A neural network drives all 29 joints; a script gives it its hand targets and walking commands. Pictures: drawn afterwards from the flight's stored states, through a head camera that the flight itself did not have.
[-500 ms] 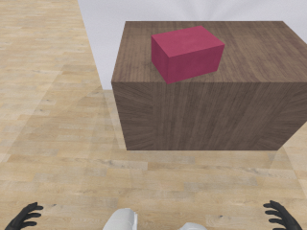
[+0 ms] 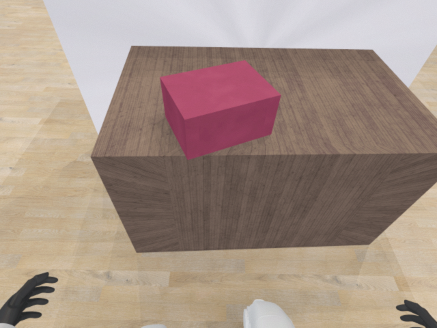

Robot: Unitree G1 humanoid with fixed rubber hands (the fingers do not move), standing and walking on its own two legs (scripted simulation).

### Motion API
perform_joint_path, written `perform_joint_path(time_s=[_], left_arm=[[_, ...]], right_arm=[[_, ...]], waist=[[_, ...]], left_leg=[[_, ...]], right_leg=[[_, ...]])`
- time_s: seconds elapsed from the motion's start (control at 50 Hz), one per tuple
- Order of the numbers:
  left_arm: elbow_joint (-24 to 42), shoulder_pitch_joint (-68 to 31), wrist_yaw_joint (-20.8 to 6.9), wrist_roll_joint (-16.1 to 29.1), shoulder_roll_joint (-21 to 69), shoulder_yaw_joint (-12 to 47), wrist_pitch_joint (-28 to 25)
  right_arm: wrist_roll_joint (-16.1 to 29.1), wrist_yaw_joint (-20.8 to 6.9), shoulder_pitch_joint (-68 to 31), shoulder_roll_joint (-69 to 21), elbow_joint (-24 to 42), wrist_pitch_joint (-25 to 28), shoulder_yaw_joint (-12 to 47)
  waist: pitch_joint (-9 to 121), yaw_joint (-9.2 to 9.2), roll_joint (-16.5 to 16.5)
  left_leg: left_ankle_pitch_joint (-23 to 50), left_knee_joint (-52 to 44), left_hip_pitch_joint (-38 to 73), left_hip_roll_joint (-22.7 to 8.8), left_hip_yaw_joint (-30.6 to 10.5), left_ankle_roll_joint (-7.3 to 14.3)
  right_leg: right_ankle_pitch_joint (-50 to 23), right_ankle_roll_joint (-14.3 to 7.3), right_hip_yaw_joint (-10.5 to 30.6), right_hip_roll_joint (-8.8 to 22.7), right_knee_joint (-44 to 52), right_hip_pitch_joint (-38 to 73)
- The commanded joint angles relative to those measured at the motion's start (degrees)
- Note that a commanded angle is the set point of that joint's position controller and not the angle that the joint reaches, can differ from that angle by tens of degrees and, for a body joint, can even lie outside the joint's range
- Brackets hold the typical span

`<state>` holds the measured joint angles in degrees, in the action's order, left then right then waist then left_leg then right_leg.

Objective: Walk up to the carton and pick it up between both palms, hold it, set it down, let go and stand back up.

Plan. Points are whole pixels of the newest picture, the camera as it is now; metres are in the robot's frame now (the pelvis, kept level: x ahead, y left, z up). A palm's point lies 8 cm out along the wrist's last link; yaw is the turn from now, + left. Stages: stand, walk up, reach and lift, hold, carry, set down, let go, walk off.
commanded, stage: walk up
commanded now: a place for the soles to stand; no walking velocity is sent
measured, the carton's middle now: (218, 107) +0.68 -0.02 +0.00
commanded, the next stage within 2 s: none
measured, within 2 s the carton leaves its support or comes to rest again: neither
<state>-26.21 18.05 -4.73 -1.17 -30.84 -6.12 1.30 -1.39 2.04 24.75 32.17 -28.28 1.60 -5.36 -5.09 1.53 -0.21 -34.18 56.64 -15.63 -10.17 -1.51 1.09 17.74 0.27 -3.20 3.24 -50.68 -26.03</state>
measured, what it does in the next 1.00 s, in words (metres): walks ahead: left foot, then right foot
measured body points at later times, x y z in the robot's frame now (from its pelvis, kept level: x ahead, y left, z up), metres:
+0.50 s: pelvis +0.15 -0.07 +0.01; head +0.16 -0.05 +0.46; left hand +0.24 +0.27 -0.06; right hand +0.31 -0.41 -0.01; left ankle +0.18 +0.07 -0.69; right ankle +0.21 -0.21 -0.66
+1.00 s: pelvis +0.22 -0.11 +0.04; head +0.24 -0.12 +0.49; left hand +0.36 +0.23 -0.02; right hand +0.37 -0.43 -0.06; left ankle +0.19 +0.07 -0.69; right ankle +0.25 -0.23 -0.69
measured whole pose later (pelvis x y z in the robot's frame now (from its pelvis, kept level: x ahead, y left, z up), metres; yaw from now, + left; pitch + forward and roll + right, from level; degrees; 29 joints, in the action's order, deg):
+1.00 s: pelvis +0.22 -0.11 +0.04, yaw +5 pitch -4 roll +1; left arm -45.5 3.7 -0.1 2.3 -26.5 0.2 0.2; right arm 0.9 0.2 7.5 27.5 -49.3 -0.4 -1.4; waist -6.6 1.1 1.3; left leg -18.4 31.8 -9.4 -5.6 1.1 -4.7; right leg 17.9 0.8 -0.4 2.4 -36.0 -14.3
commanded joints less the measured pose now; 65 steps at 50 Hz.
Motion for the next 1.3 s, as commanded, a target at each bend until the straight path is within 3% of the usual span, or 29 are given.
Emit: perform_joint_path(time_s=[0.0,0.02,0.08,0.12,0.16,0.2,0.22,0.24,0.26,0.28,0.3,0.32,0.34,0.38,0.44,0.48,0.5,0.52,0.54,0.56,0.58,0.6,0.64,0.68,0.74,0.78,0.88,1.02,1.28], left_arm=[[1.93,11.01,2.56,1.45,-15.72,-5.36,-1.42],[0.89,10.94,3.27,0.86,-15.10,-5.06,-1.45],[0.92,3.34,3.94,0.00,-10.63,-3.39,-1.63],[1.02,1.06,3.49,-0.52,-9.54,-2.92,-1.99],[0.92,0.63,3.02,-0.98,-9.38,-2.65,-2.17],[1.29,-0.77,2.41,-0.75,-8.28,-1.93,-1.76],[1.42,-1.64,2.07,-0.50,-7.31,-1.49,-1.34],[1.50,-1.06,1.73,-0.58,-5.43,-0.91,-1.04],[1.88,0.13,1.56,-0.48,-3.85,-0.46,-1.08],[3.54,1.72,1.81,0.27,-4.11,-0.84,-0.68],[4.73,-1.55,2.69,-0.20,-10.08,-2.99,0.69],[4.56,-1.39,2.80,-0.39,-10.75,-3.19,1.40],[3.83,0.29,2.86,-0.19,-9.37,-2.68,1.47],[2.08,4.43,3.17,0.07,-8.54,-2.66,0.98],[0.55,6.37,3.27,1.27,-5.84,-1.49,0.78],[-1.60,7.42,3.88,2.11,-5.50,-1.28,0.16],[-2.66,7.25,4.35,1.91,-7.56,-1.98,-0.19],[-2.48,4.99,4.68,1.73,-10.04,-2.32,-0.47],[0.20,0.68,4.90,1.58,-14.40,-2.61,-1.14],[0.60,-2.37,5.04,1.97,-14.51,-2.28,-1.46],[-0.56,-3.56,5.08,2.57,-12.46,-1.60,-1.75],[-1.82,-4.29,5.16,2.77,-11.84,-0.91,-1.98],[-3.25,-8.04,4.92,2.77,-10.60,0.61,-1.95],[-4.95,-8.24,4.56,3.26,-9.31,1.67,-2.24],[-8.81,-8.58,5.12,3.53,-10.23,1.92,-2.37],[-10.56,-9.30,5.26,3.54,-9.32,2.32,-2.12],[-14.35,-13.31,5.21,3.56,-7.60,2.87,-1.63],[-20.69,-17.26,4.55,3.50,-6.73,2.85,-1.89],[-30.10,-17.61,4.15,2.93,-4.48,2.40,-1.96]], right_arm=[[2.45,1.01,-9.74,10.97,9.07,0.94,-2.91],[2.80,0.90,-8.99,10.58,8.17,0.98,-2.74],[1.49,0.32,-1.27,8.61,3.04,0.77,-2.39],[1.29,-0.58,-1.06,7.30,2.29,0.07,-2.03],[1.34,-1.25,-2.72,6.35,2.40,0.06,-1.76],[1.44,-1.39,-2.55,5.55,1.80,0.51,-1.91],[1.39,-1.15,-0.04,5.61,0.92,0.84,-2.39],[1.22,-0.57,3.56,7.37,-0.20,1.12,-3.41],[0.70,0.41,6.86,10.56,-0.33,1.28,-4.70],[0.00,1.77,8.27,15.61,1.34,1.42,-5.88],[0.28,2.57,7.16,15.45,1.91,1.12,-5.97],[-0.25,3.16,4.47,14.51,2.56,1.28,-5.45],[-0.92,3.24,1.36,13.58,2.80,1.55,-4.76],[-0.69,2.52,-3.65,11.47,3.52,1.59,-3.56],[-0.36,1.02,-9.62,9.01,5.47,1.23,-2.12],[0.41,-0.16,-12.30,8.83,6.16,0.16,-1.08],[0.69,-0.68,-11.09,8.05,5.56,-0.54,-0.48],[1.00,-1.16,-9.00,6.44,5.01,-1.02,0.17],[1.90,-1.48,-7.53,4.81,5.32,-1.41,0.53],[2.28,-0.85,-7.77,8.71,4.16,-2.11,-0.65],[2.45,-0.76,-8.70,10.23,2.79,-2.27,-1.06],[2.69,-0.87,-8.15,8.98,1.53,-2.02,-0.69],[2.50,-0.80,-6.69,8.92,-2.04,-0.87,-0.27],[2.48,-1.07,-10.79,9.71,-4.25,-0.41,-0.09],[2.60,-1.13,-11.51,7.76,-7.86,-0.70,0.61],[2.47,-1.10,-12.30,7.21,-10.50,-0.86,0.92],[2.34,-1.29,-15.61,6.76,-15.83,-1.23,1.22],[2.20,-2.00,-20.29,6.10,-21.98,-1.24,1.45],[2.04,-2.25,-25.44,4.49,-28.48,-0.46,1.13]], waist=[[1.74,-9.83,-7.42],[-0.31,-8.60,-4.61],[-2.18,-2.99,-6.73],[-3.71,-2.35,-10.03],[-3.76,-2.96,-11.78],[-2.16,-1.79,-10.04],[-0.88,0.12,-8.57],[1.77,2.13,-5.47],[5.22,4.89,1.50],[8.52,5.76,12.78],[6.58,6.19,5.77],[1.95,4.16,1.31],[-1.14,1.99,1.03],[-1.28,-0.49,4.80],[0.38,-1.11,12.97],[1.82,-2.05,13.48],[2.49,-2.49,9.86],[3.11,-2.40,3.50],[4.83,-1.30,-4.85],[3.72,-1.46,-5.37],[0.89,-0.81,-4.10],[-0.32,-0.16,-5.53],[1.02,1.53,-7.56],[3.06,-0.56,-4.53],[7.77,-0.85,-7.36],[9.32,-1.18,-6.98],[8.94,-1.31,-4.98],[7.16,-1.25,-2.54],[4.69,-1.56,1.97]], left_leg=[[-3.67,22.70,-34.13,10.80,-9.89,2.26],[-0.77,22.82,-34.56,9.41,-10.13,2.44],[3.67,13.68,-22.53,6.99,-6.27,0.97],[5.02,5.27,-16.27,6.62,-1.28,0.67],[8.48,-2.26,-11.13,6.52,2.98,0.89],[16.34,-10.90,-0.29,8.68,6.91,1.28],[19.23,-15.45,7.43,10.45,7.98,1.55],[17.63,-17.71,16.41,10.28,4.93,2.43],[7.00,-22.74,21.69,4.52,-8.25,5.11],[-7.00,-36.75,19.78,-12.00,-41.56,12.56],[-11.32,-41.15,15.38,-16.72,-46.32,17.05],[-8.86,-40.13,11.62,-16.54,-41.67,18.07],[-0.74,-37.87,8.94,-15.80,-36.17,17.91],[11.68,-33.59,2.78,-12.26,-24.33,15.78],[20.79,-28.74,-6.28,-6.10,-9.07,11.63],[19.00,-22.18,-13.33,-1.21,-1.57,6.97],[14.33,-16.83,-16.58,0.25,-0.01,4.81],[10.75,-11.79,-17.71,1.34,2.38,2.14],[4.92,-6.03,-15.07,4.93,4.28,-1.51],[-1.24,-4.43,-8.67,5.59,0.00,-1.29],[0.52,-4.73,-7.15,5.46,-0.52,-0.74],[3.36,-8.89,-6.55,5.10,0.18,0.02],[17.37,-17.38,1.10,3.87,-1.19,0.87],[28.00,-18.72,2.15,2.98,-2.93,0.90],[31.59,-17.81,3.69,3.55,-0.24,-0.09],[30.76,-19.12,4.35,3.91,0.48,0.10],[33.29,-24.87,8.00,2.41,1.13,0.44],[28.91,-31.63,10.12,1.54,1.95,0.27],[20.89,-39.22,9.06,0.09,2.19,0.76]], right_leg=[[25.03,-17.01,46.61,21.23,36.44,23.42],[20.14,-16.47,41.29,21.27,33.81,22.88],[11.32,-14.40,24.66,18.01,30.41,11.66],[6.81,-13.41,16.56,16.14,30.31,6.30],[3.74,-12.81,11.64,15.03,29.28,4.07],[6.85,-10.55,6.57,12.43,25.10,-0.77],[9.58,-8.99,3.89,10.64,20.90,-4.72],[10.83,-6.67,1.35,8.75,14.05,-9.12],[6.71,-3.53,-2.06,6.03,0.30,-13.10],[17.14,-0.57,-1.97,-0.83,-16.23,-16.95],[19.95,-0.41,7.40,-0.58,-21.40,-17.29],[18.27,0.02,9.19,0.34,-24.84,-17.98],[17.33,0.19,10.41,1.42,-24.73,-18.13],[14.48,0.84,11.65,1.75,-20.63,-11.19],[9.37,0.69,5.67,2.08,-5.21,1.38],[-1.23,-0.22,-0.64,-1.13,9.41,14.79],[-2.94,-0.04,-1.11,-3.75,13.17,20.09],[-3.47,-0.38,4.57,-2.46,17.87,21.33],[3.63,-5.39,26.48,10.93,26.05,13.08],[10.55,-11.11,33.84,16.76,28.89,4.66],[8.07,-11.08,30.52,14.94,27.87,3.75],[0.27,-9.70,26.14,12.76,25.45,4.71],[-9.35,-5.48,17.25,9.03,20.51,2.76],[-15.21,-2.68,12.94,6.61,19.43,6.87],[-30.76,-3.59,11.63,7.28,18.24,14.16],[-34.30,-4.38,10.85,7.48,18.30,16.48],[-25.54,-3.41,8.94,5.96,21.24,15.26],[-17.13,-2.54,8.54,4.92,27.28,14.92],[-13.32,-1.39,6.32,3.04,30.98,16.95]])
